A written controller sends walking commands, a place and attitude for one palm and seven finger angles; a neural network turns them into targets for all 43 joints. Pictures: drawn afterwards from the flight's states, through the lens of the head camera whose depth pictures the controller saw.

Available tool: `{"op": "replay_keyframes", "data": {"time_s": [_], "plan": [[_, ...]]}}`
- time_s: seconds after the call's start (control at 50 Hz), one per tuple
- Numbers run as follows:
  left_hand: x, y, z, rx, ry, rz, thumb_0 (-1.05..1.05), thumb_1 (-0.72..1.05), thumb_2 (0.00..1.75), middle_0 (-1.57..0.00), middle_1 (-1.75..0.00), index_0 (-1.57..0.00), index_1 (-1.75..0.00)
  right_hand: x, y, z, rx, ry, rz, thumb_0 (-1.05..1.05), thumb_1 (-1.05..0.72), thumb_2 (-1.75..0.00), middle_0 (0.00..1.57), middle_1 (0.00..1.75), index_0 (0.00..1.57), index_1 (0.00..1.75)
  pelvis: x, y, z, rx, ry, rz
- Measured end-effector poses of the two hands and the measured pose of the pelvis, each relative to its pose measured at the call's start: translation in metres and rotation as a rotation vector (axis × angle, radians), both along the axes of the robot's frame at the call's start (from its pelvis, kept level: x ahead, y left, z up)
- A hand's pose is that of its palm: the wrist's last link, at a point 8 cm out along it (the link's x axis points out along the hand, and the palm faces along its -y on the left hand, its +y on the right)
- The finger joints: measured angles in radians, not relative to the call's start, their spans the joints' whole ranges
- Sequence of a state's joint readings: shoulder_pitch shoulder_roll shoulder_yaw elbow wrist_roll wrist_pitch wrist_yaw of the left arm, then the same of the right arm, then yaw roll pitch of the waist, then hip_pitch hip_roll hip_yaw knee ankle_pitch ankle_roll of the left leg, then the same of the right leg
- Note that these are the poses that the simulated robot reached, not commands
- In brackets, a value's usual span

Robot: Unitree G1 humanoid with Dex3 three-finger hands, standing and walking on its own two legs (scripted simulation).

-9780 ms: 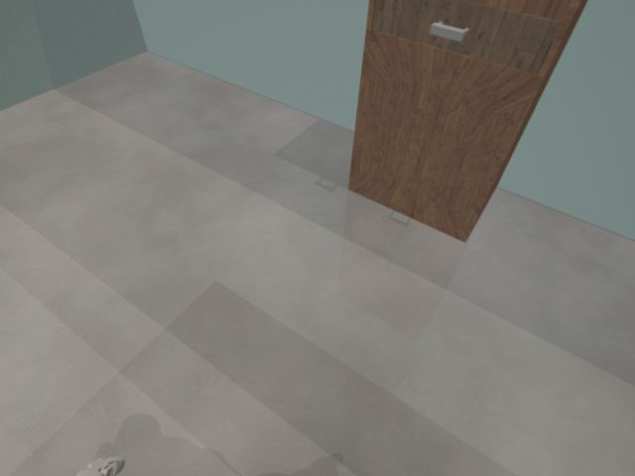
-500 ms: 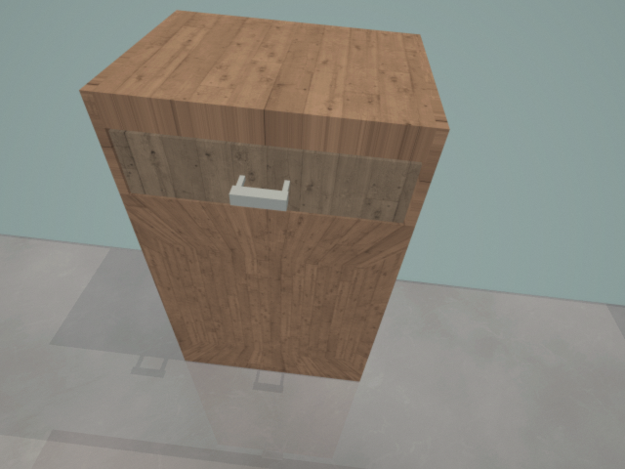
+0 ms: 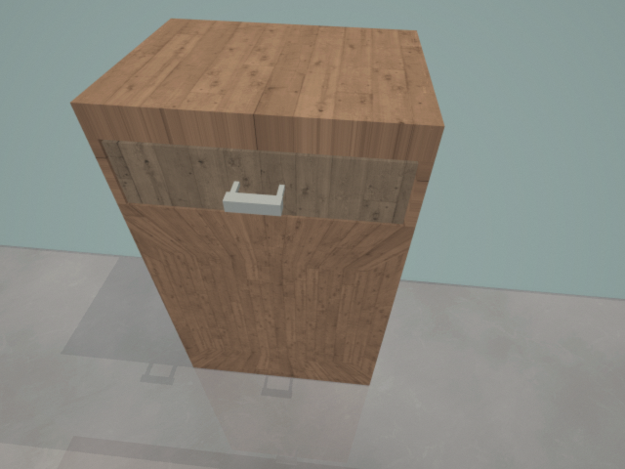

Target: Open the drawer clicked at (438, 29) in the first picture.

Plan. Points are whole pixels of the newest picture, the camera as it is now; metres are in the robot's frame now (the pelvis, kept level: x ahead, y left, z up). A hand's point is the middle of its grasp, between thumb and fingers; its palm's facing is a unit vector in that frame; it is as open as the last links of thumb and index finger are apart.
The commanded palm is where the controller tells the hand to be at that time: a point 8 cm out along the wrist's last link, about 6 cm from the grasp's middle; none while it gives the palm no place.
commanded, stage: come to a stop and stand still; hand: left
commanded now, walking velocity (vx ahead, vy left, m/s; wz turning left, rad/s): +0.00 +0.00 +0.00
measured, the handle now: (256, 195) +0.55 +0.13 +0.05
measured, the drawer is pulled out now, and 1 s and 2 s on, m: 0.00 0.00 0.00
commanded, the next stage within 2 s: look again from close up in 0.54 s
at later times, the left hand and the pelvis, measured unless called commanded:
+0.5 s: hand out of the picture +0.01 +0.15 -0.17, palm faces +0.04 -0.99 -0.14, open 7.4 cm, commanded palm none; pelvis +0.03 +0.00 +0.01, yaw +0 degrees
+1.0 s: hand out of the picture +0.00 +0.16 -0.17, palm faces +0.03 -0.99 -0.15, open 7.4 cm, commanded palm none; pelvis +0.02 +0.01 +0.01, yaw +0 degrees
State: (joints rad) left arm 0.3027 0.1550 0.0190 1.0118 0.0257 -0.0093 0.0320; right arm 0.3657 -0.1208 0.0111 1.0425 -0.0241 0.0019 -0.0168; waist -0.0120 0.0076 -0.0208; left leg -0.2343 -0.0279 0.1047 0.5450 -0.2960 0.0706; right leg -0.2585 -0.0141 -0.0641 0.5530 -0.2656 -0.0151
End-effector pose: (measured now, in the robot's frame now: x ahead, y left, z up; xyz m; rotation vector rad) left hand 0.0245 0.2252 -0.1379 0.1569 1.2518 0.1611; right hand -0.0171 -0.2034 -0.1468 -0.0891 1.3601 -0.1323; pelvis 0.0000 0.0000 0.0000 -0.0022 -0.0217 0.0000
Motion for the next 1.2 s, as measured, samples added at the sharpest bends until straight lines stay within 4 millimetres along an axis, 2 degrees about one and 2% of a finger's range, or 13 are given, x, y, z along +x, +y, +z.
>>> {"op": "replay_keyframes", "data": {"time_s": [0.1,0.3,0.52,0.96,1.2], "plan": [[0.002,-0.004,0.003,0.001,0.029,-0.001,0.01,0.93,0.90,-0.20,-0.30,-0.20,-0.30,0.008,-0.003,0.003,0.001,0.019,0.005,0.02,-0.93,-0.90,0.20,0.30,0.20,0.30,0.009,-0.003,0.004,0.000,0.008,0.001],[-0.010,-0.018,-0.004,-0.038,0.124,0.014,0.01,0.92,0.89,-0.20,-0.30,-0.20,-0.30,0.028,-0.013,0.008,-0.031,0.035,0.021,0.01,-0.92,-0.90,0.20,0.30,0.20,0.30,0.023,-0.006,0.006,-0.002,0.006,0.005],[-0.017,-0.027,-0.008,-0.072,0.150,0.028,0.01,0.91,0.89,-0.20,-0.30,-0.20,-0.30,0.043,-0.017,0.012,-0.059,0.021,0.029,0.01,-0.93,-0.90,0.20,0.30,0.20,0.30,0.029,-0.004,0.007,-0.004,-0.009,0.006],[-0.028,-0.018,-0.004,-0.066,0.167,0.028,0.00,0.91,0.90,-0.20,-0.30,-0.20,-0.30,0.009,0.012,0.009,-0.003,0.079,0.006,0.01,-0.91,-0.90,0.20,0.30,0.20,0.30,0.019,0.005,0.009,-0.001,-0.010,0.001],[-0.034,-0.021,-0.005,-0.078,0.178,0.034,0.00,0.91,0.90,-0.20,-0.30,-0.20,-0.30,0.002,0.016,0.009,-0.004,0.087,-0.002,0.00,-0.91,-0.90,0.20,0.30,0.20,0.30,0.017,0.008,0.009,0.001,-0.008,0.000]]}}
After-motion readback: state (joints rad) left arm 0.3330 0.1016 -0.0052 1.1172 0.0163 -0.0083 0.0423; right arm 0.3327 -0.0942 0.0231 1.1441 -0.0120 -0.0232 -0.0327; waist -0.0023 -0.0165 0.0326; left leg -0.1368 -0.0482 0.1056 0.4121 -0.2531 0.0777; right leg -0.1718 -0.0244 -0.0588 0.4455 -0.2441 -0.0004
